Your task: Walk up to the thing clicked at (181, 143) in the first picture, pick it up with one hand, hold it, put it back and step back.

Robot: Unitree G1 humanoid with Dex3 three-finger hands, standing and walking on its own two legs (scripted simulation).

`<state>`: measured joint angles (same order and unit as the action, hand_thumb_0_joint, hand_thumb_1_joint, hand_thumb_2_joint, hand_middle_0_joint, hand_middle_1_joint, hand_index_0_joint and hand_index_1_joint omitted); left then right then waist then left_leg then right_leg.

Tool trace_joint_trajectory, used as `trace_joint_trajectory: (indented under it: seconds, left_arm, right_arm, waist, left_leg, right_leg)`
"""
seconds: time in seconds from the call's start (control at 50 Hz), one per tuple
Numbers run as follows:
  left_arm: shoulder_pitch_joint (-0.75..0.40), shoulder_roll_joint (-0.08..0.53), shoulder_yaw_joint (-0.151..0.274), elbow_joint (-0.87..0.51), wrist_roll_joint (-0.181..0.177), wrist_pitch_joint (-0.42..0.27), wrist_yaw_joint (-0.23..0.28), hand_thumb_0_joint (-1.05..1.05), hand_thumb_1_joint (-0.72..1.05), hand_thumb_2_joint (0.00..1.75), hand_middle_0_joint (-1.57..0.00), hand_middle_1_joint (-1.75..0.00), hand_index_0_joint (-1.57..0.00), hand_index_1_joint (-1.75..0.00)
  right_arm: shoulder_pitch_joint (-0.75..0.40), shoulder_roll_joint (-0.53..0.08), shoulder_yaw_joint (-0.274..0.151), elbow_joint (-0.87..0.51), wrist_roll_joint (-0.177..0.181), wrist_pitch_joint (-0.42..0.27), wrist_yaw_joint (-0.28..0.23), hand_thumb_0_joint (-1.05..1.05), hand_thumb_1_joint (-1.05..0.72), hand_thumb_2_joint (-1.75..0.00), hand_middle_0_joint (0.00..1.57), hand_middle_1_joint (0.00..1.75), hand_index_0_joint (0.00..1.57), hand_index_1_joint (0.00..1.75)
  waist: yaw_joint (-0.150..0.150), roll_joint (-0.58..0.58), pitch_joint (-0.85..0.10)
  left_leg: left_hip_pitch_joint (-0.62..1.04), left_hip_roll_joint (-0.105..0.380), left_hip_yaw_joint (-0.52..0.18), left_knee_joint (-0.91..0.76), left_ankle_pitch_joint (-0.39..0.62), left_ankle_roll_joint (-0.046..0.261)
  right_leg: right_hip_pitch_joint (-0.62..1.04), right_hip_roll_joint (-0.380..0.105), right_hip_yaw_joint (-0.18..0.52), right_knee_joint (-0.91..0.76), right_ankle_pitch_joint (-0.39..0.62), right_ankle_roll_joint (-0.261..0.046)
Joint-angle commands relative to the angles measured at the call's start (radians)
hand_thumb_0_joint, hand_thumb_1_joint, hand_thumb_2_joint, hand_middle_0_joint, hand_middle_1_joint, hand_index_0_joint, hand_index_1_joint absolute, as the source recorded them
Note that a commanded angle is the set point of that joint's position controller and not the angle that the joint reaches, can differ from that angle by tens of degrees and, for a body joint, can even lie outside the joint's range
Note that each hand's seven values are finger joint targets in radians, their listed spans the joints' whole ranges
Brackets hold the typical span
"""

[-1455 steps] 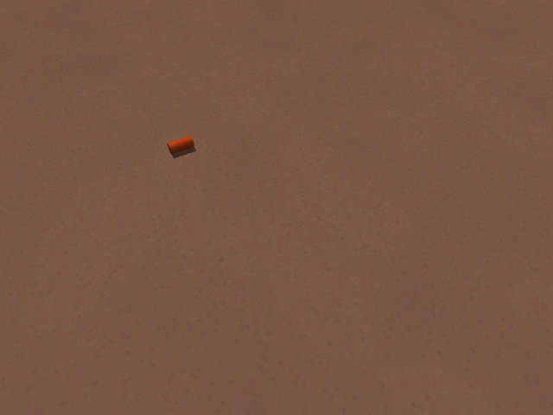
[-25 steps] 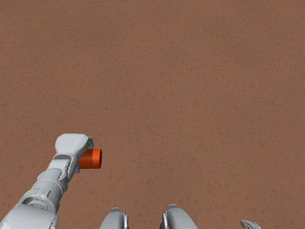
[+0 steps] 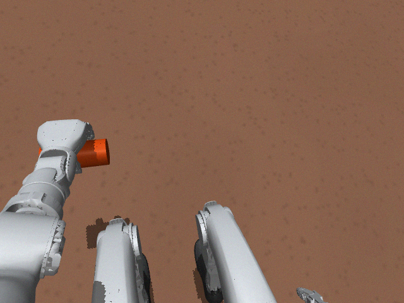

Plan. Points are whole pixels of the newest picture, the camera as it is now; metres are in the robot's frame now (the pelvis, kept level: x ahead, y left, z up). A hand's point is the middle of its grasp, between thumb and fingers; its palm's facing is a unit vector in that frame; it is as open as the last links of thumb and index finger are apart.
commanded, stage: crouch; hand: left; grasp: from above
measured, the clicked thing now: (76, 154) +0.47 +0.19 -0.19
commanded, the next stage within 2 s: lower in 0.98 s
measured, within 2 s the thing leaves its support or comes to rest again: neither
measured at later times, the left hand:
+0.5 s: hand (87, 152) +0.50 +0.19 -0.27, palm faces -0.48 -0.01 -0.88, open 8.8 cm
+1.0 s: hand (92, 150) +0.52 +0.19 -0.33, palm faces -0.48 +0.00 -0.88, open 9.0 cm
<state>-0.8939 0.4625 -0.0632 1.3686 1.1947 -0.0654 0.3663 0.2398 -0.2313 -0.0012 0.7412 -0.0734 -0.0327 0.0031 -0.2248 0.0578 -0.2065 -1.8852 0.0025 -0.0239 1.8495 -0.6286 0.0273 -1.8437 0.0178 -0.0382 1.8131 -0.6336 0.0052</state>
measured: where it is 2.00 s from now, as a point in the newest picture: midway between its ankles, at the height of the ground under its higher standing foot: (177, 290)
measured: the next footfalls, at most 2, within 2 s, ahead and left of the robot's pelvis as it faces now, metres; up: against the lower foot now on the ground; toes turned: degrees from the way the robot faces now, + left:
none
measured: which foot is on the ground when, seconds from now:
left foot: down 0.00-1.00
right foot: down 0.00-1.00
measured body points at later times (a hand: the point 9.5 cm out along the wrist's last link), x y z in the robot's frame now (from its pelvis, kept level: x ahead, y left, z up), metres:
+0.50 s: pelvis +0.00 -0.01 -0.09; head +0.26 +0.03 +0.28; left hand +0.52 +0.19 -0.22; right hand +0.01 -0.28 -0.20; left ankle +0.07 +0.11 -0.46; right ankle +0.08 -0.12 -0.46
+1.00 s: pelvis -0.01 -0.01 -0.14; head +0.27 +0.03 +0.21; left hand +0.54 +0.18 -0.28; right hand -0.03 -0.27 -0.23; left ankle +0.07 +0.11 -0.46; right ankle +0.08 -0.12 -0.46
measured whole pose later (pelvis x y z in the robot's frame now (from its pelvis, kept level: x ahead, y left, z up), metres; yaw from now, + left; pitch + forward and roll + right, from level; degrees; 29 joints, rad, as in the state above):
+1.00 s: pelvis -0.01 -0.01 -0.14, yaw -6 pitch +38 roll -8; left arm -1.14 0.74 0.03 1.53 1.26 -0.11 0.37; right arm 0.23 -0.28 0.13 0.68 -0.14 -0.06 0.13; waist -0.35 0.00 -0.02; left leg -2.29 0.03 -0.11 2.32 -0.70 0.02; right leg -2.23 0.05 -0.13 2.23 -0.67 -0.01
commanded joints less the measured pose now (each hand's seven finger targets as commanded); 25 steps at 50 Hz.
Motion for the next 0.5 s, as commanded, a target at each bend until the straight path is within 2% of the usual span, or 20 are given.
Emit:
trace_joint_trajectory:
  seconds: [0.0, 0.04, 0.1, 0.12, 0.14, 0.18, 0.24, 0.28, 0.3, 0.34, 0.38, 0.4, 0.42, 0.48]
  left_arm:
    - [-0.516, 0.275, 0.061, -0.194, 0.009, -0.001, 0.089, 0.0, 0.86, 0.53, -1.26, -0.27, -1.24, -0.29]
    - [-0.526, 0.289, 0.072, -0.166, 0.014, 0.001, 0.09, 0.0, 0.84, 0.56, -1.24, -0.29, -1.23, -0.31]
    - [-0.539, 0.315, 0.087, -0.163, 0.022, 0.001, 0.086, 0.0, 0.85, 0.56, -1.26, -0.29, -1.24, -0.31]
    - [-0.541, 0.291, 0.078, -0.162, 0.025, -0.002, 0.081, 0.0, 0.87, 0.58, -1.27, -0.3, -1.25, -0.32]
    - [-0.538, 0.291, 0.075, -0.159, 0.027, -0.005, 0.078, 0.0, 0.87, 0.55, -1.26, -0.3, -1.25, -0.32]
    - [-0.555, 0.317, 0.089, -0.147, 0.023, -0.01, 0.077, 0.0, 0.86, 0.58, -1.25, -0.32, -1.24, -0.34]
    - [-0.558, 0.321, 0.086, -0.145, 0.022, -0.016, 0.066, 0.0, 0.84, 0.59, -1.25, -0.32, -1.23, -0.34]
    - [-0.567, 0.36, 0.1, -0.137, 0.03, -0.022, 0.067, 0.0, 0.84, 0.57, -1.23, -0.33, -1.22, -0.34]
    - [-0.547, 0.321, 0.087, -0.128, 0.024, -0.023, 0.064, 0.0, 0.85, 0.57, -1.24, -0.34, -1.23, -0.35]
    - [-0.586, 0.325, 0.085, -0.125, 0.025, -0.031, 0.062, 0.0, 0.82, 0.57, -1.2, -0.35, -1.2, -0.35]
    - [-0.588, 0.348, 0.092, -0.12, 0.031, -0.036, 0.061, 0.0, 0.77, 0.56, -1.17, -0.35, -1.16, -0.36]
    - [-0.617, 0.383, 0.102, -0.121, 0.035, -0.041, 0.064, 0.0, 0.77, 0.56, -1.16, -0.35, -1.16, -0.35]
    - [-0.602, 0.372, 0.098, -0.119, 0.04, -0.043, 0.066, 0.0, 0.78, 0.57, -1.17, -0.35, -1.16, -0.36]
    - [-0.629, 0.403, 0.11, -0.102, 0.045, -0.048, 0.077, 0.0, 0.75, 0.59, -1.16, -0.36, -1.15, -0.37]
  right_arm:
    - [0.184, -0.219, -0.065, -0.035, -0.018, -0.027, 0.011, 0.0, -0.89, -0.9, 0.2, 0.3, 0.2, 0.3]
    - [0.198, -0.227, -0.06, -0.03, -0.025, -0.028, 0.024, 0.0, -0.89, -0.9, 0.2, 0.3, 0.2, 0.3]
    - [0.197, -0.229, -0.061, -0.03, -0.031, -0.028, 0.04, 0.0, -0.9, -0.9, 0.2, 0.3, 0.2, 0.3]
    - [0.198, -0.228, -0.058, -0.027, -0.036, -0.029, 0.045, 0.0, -0.9, -0.9, 0.2, 0.3, 0.2, 0.3]
    - [0.201, -0.225, -0.058, -0.027, -0.036, -0.027, 0.05, 0.0, -0.9, -0.9, 0.2, 0.3, 0.2, 0.3]
    - [0.21, -0.223, -0.054, -0.034, -0.038, -0.026, 0.059, 0.0, -0.9, -0.9, 0.2, 0.3, 0.2, 0.3]
    - [0.207, -0.222, -0.052, -0.029, -0.041, -0.023, 0.072, 0.0, -0.9, -0.9, 0.2, 0.3, 0.2, 0.3]
    - [0.206, -0.23, -0.051, -0.033, -0.04, -0.02, 0.076, 0.0, -0.9, -0.9, 0.2, 0.3, 0.2, 0.3]
    - [0.212, -0.224, -0.05, -0.034, -0.044, -0.02, 0.081, 0.0, -0.9, -0.9, 0.2, 0.3, 0.2, 0.3]
    - [0.218, -0.236, -0.051, -0.028, -0.045, -0.024, 0.088, 0.0, -0.9, -0.9, 0.2, 0.3, 0.2, 0.3]
    - [0.221, -0.243, -0.046, -0.029, -0.047, -0.024, 0.093, 0.0, -0.9, -0.9, 0.2, 0.3, 0.2, 0.3]
    - [0.22, -0.25, -0.045, -0.029, -0.047, -0.023, 0.093, 0.0, -0.9, -0.9, 0.2, 0.3, 0.2, 0.3]
    - [0.221, -0.247, -0.037, -0.033, -0.05, -0.02, 0.095, 0.0, -0.9, -0.9, 0.2, 0.3, 0.2, 0.3]
    - [0.221, -0.251, -0.027, -0.031, -0.052, -0.021, 0.099, 0.0, -0.9, -0.9, 0.2, 0.3, 0.2, 0.3]
  waist:
    - [-0.029, 0.2, -0.715]
    - [-0.043, 0.205, -0.736]
    - [-0.035, 0.247, -0.776]
    - [-0.045, 0.271, -0.757]
    - [-0.042, 0.268, -0.754]
    - [-0.061, 0.234, -0.746]
    - [-0.055, 0.249, -0.736]
    - [-0.054, 0.262, -0.732]
    - [-0.061, 0.259, -0.711]
    - [-0.083, 0.259, -0.688]
    - [-0.081, 0.277, -0.683]
    - [-0.079, 0.276, -0.693]
    - [-0.081, 0.273, -0.702]
    - [-0.083, 0.289, -0.673]
  left_leg:
    - [0.527, -0.014, -0.037, -0.141, 0.198, -0.01]
    - [0.517, -0.013, -0.033, -0.098, 0.242, -0.009]
    - [0.528, -0.01, -0.032, -0.042, 0.307, -0.01]
    - [0.527, -0.009, -0.035, -0.031, 0.318, -0.015]
    - [0.518, -0.009, -0.027, -0.011, 0.326, -0.01]
    - [0.439, -0.01, -0.017, 0.02, 0.297, -0.002]
    - [0.436, -0.005, -0.016, 0.055, 0.305, 0.002]
    - [0.402, -0.006, -0.02, 0.065, 0.281, 0.0]
    - [0.406, -0.004, -0.02, 0.077, 0.285, 0.0]
    - [0.382, 0.001, -0.031, 0.086, 0.277, -0.004]
    - [0.393, 0.003, -0.034, 0.108, 0.295, -0.005]
    - [0.365, 0.003, -0.029, 0.121, 0.281, 0.0]
    - [0.355, 0.001, -0.033, 0.119, 0.275, -0.003]
    - [0.322, 0.002, -0.03, 0.135, 0.243, -0.002]
  right_leg:
    - [0.222, 0.005, -0.027, -0.153, 0.214, -0.052]
    - [0.218, 0.002, -0.029, -0.127, 0.251, -0.048]
    - [0.179, 0.007, -0.035, -0.074, 0.285, -0.05]
    - [0.156, 0.003, -0.036, -0.06, 0.286, -0.05]
    - [0.162, 0.011, -0.037, -0.059, 0.297, -0.049]
    - [0.205, 0.01, -0.032, -0.045, 0.323, -0.043]
    - [0.17, 0.018, -0.034, -0.023, 0.316, -0.042]
    - [0.148, 0.023, -0.04, 0.004, 0.298, -0.046]
    - [0.145, 0.023, -0.042, 0.004, 0.299, -0.044]
    - [0.104, 0.022, -0.051, 0.03, 0.286, -0.046]
    - [0.082, 0.025, -0.055, 0.045, 0.287, -0.045]
    - [0.088, 0.03, -0.055, 0.055, 0.292, -0.045]
    - [0.098, 0.031, -0.061, 0.068, 0.289, -0.045]
    - [0.08, 0.035, -0.066, 0.082, 0.272, -0.045]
